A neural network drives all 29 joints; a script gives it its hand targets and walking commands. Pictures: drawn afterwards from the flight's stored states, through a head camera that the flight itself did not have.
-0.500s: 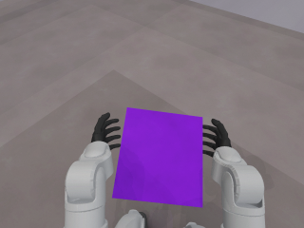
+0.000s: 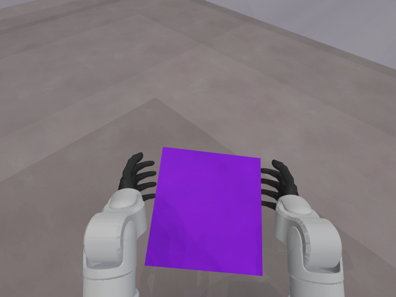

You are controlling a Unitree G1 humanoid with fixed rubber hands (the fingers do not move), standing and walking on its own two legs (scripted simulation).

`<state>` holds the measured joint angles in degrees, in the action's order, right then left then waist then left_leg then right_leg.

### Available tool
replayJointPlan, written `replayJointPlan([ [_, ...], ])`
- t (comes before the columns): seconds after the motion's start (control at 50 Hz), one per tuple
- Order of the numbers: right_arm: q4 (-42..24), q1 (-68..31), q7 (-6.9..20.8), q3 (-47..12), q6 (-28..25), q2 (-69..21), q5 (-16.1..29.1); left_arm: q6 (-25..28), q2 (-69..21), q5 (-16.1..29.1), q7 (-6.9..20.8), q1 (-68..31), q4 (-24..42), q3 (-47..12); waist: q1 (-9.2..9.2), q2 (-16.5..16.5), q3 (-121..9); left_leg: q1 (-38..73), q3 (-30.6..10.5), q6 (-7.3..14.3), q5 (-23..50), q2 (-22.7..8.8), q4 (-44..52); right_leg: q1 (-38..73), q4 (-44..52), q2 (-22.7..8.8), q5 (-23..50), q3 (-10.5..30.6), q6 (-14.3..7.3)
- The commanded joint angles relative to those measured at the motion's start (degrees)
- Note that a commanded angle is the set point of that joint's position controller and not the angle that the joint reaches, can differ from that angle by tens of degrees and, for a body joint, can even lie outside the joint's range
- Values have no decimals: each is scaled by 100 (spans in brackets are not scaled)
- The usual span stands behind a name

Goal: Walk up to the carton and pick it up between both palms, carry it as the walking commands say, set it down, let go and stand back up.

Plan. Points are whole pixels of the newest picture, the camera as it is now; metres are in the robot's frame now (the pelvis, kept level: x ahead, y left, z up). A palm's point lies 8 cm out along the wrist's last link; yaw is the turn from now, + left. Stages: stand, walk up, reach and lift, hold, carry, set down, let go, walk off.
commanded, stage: carry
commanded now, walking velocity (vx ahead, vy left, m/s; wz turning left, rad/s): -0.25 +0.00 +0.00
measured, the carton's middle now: (202, 213) +0.30 +0.02 +0.00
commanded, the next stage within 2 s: none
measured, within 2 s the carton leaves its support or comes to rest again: neither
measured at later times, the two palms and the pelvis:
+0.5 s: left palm out of the picture +0.05 +0.12 +0.09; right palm out of the picture +0.05 -0.15 +0.09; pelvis -0.22 -0.02 +0.00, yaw +0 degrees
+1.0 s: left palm out of the picture -0.15 +0.05 +0.10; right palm out of the picture -0.19 -0.22 +0.08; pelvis -0.44 -0.06 +0.00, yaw -1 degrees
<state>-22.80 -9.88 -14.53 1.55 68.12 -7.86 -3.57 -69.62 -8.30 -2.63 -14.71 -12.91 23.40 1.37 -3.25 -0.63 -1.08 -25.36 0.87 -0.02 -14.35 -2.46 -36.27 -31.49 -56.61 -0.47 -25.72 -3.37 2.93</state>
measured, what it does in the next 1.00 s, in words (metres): walks backwards: right foot, then left foot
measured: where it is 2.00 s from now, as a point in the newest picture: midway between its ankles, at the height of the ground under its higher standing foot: outside the picture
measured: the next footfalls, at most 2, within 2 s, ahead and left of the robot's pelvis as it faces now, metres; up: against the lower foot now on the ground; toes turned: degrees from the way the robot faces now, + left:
right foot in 0.08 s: +0.00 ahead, -0.12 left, +0.00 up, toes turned -5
left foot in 0.40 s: -0.19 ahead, +0.09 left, +0.00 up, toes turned +3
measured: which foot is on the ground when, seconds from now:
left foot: down 0.00-0.08, up 0.10-0.38, down 0.40-0.76, up 0.78-1.00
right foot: up 0.00-0.06, down 0.08-0.44, up 0.46-0.74, down 0.76-1.00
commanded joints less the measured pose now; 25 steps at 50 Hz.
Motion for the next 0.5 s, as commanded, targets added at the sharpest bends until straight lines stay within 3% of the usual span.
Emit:
replayJointPlan([
  [0.0,-898,-2049,1167,-2586,-166,-5569,1627,145,-5901,2302,1366,-2093,690,-3472,377,-1303,-2324,2270,-933,782,4093,-1220,557,444,1637,119,39,-222,65],
  [0.02,-769,-1906,1151,-2599,-132,-5561,1619,114,-5876,2246,1362,-1897,567,-3377,342,-1206,-2427,2345,-878,677,3980,-1137,354,799,2520,52,568,-219,60],
  [0.04,-666,-1912,1142,-2650,-107,-5602,1623,103,-5874,2202,1377,-1848,500,-3305,295,-958,-2456,1919,-772,439,3541,-1023,134,1488,3396,-263,1446,-15,22],
  [0.06,-605,-1888,1140,-2690,-93,-5612,1643,98,-5793,2166,1397,-1807,429,-3221,326,-281,-2448,995,-647,187,2062,-688,-312,2291,3500,-872,2521,763,-152],
  [0.08,-745,-1926,1163,-2807,-75,-5639,1633,149,-5690,2158,1421,-1920,389,-3167,339,1885,-2584,-336,-132,-132,-443,-11,-1050,2896,3237,-2309,5036,2286,-842],
  [0.1,-1022,-2414,1214,-3016,-88,-5760,1800,212,-5822,2097,1437,-1879,377,-3049,259,2541,-2464,-571,120,-268,-2372,281,-2374,2470,3441,-2716,5679,2419,-1455],
  [0.12,-1014,-2726,1239,-3149,-134,-6029,1932,244,-5939,2082,1476,-2026,540,-3006,262,1677,-2350,-483,-198,-227,-2209,280,-3087,2271,3483,-2456,5230,1971,-1463],
  [0.14,-1076,-3002,1288,-3316,-178,-6182,2072,301,-6018,1987,1477,-2127,648,-2978,264,1014,-2241,-472,-221,-196,-1821,290,-3306,2077,3472,-2187,4481,1580,-1354],
  [0.16,-1144,-3162,1339,-3444,-215,-6316,2197,376,-6045,1936,1467,-2324,881,-2940,272,826,-2147,-445,-175,-203,-1452,273,-3414,1871,3509,-1944,3639,1337,-1261],
  [0.2,-1184,-3076,1353,-3552,-217,-6277,2309,433,-5949,1833,1413,-2218,961,-2815,311,854,-2114,-468,41,-266,-1174,232,-2635,2084,3584,-1596,2690,1032,-1002],
  [0.24,-1258,-3126,1306,-3618,-189,-6153,2367,405,-5817,1684,1351,-1888,726,-2656,256,1116,-2228,-322,202,-243,-1386,342,-1850,2333,3778,-1610,2278,1196,-1025],
  [0.28,-1082,-2886,1269,-3578,-110,-6026,2314,344,-5640,1585,1309,-1652,556,-2612,230,1325,-2386,-94,220,-168,-1501,394,-1024,2667,3876,-1727,2490,1413,-1127],
  [0.32,-895,-2667,1236,-3424,-54,-5837,2202,284,-5500,1534,1282,-1473,364,-2609,213,1328,-2516,251,247,-118,-1505,461,-192,2842,3897,-1781,2692,1568,-1118],
  [0.34,-760,-2553,1239,-3341,-28,-5796,2152,251,-5491,1524,1272,-1432,256,-2629,250,1234,-2584,608,280,-77,-1280,459,433,2751,3813,-1739,2649,1521,-1003],
  [0.36,-661,-2470,1248,-3248,-11,-5767,2090,236,-5468,1551,1265,-1493,248,-2684,297,1152,-2593,1177,391,-52,-811,404,1288,2423,3787,-1579,2340,1327,-708],
  [0.38,-541,-2491,1255,-3157,-7,-5797,2033,220,-5509,1588,1271,-1604,206,-2742,281,929,-2441,1700,57,52,-539,114,1656,1825,3792,-1370,1797,1191,-404],
  [0.4,-503,-2459,1277,-3070,-12,-5813,1986,219,-5581,1622,1274,-1647,253,-2821,292,62,-2294,2002,-737,247,-763,-490,1806,1037,3503,-961,1205,803,-113],
  [0.42,-411,-2344,1306,-2953,-76,-5860,1909,216,-5658,1743,1317,-2002,573,-3052,416,-1560,-1939,1452,-1993,760,-392,-1582,1942,307,2373,-363,591,-19,112],
  [0.44,-622,-2509,1352,-2975,-117,-6027,1955,238,-5814,1866,1345,-2415,840,-3181,422,-1875,-1579,955,-2098,1133,973,-2140,1873,-53,867,-160,-234,-255,26],
  [0.46,-737,-2574,1385,-2974,-113,-6130,1951,249,-5998,1920,1359,-2551,853,-3200,402,-1184,-1451,771,-1921,1246,1928,-2163,1799,-292,-348,14,-441,106,-42],
  [0.48,-852,-2708,1389,-2961,-140,-6186,1928,281,-6137,2013,1391,-2632,818,-3212,337,-625,-1444,762,-1361,1143,2419,-1847,1541,-281,-975,2,-263,349,-102],
])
